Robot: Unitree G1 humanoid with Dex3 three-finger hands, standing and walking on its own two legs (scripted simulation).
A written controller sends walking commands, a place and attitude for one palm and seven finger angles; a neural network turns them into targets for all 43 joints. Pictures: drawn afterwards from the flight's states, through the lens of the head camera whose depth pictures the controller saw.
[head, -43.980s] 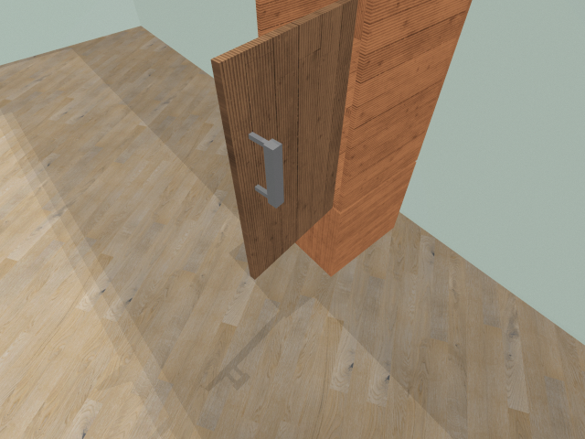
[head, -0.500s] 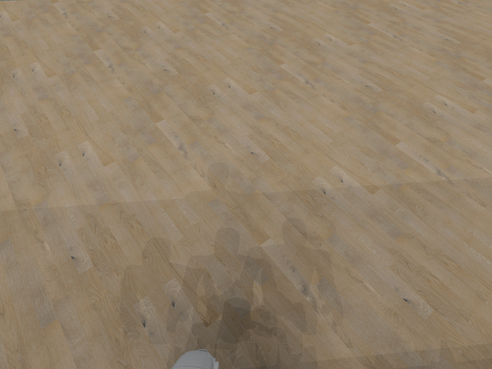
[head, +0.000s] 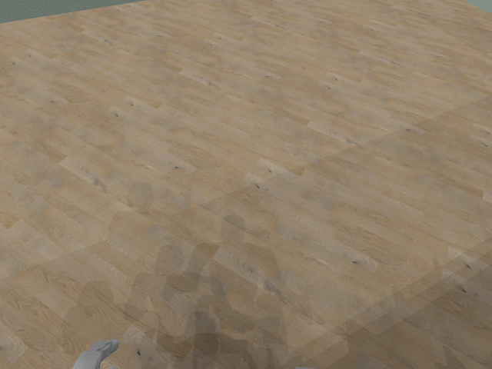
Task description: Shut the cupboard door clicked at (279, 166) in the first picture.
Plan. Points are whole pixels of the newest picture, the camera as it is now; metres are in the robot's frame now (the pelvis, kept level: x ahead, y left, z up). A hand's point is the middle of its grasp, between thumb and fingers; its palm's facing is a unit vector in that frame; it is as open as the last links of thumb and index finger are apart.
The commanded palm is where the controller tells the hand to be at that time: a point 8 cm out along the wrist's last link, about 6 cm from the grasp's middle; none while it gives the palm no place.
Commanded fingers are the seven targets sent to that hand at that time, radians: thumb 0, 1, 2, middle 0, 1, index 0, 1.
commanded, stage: turn to face it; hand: left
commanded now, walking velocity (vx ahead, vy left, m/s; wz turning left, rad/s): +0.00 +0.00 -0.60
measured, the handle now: out of the picture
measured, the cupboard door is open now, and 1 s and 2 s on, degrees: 58 58 58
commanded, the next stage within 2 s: none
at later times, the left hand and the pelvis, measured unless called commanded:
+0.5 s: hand (148, 341) +0.18 +0.20 -0.18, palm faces -0.26 -0.95 -0.19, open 7.4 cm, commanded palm none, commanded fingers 0.00 0.90 0.90 -0.20 -0.30 -0.20 -0.30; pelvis +0.04 +0.02 +0.00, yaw -17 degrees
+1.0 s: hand (192, 308) +0.24 +0.12 -0.17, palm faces -0.55 -0.80 -0.23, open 7.4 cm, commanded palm none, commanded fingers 0.00 0.90 0.90 -0.20 -0.30 -0.20 -0.30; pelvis +0.06 +0.00 +0.00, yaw -35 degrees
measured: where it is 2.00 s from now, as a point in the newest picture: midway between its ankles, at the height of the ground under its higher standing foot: outside the picture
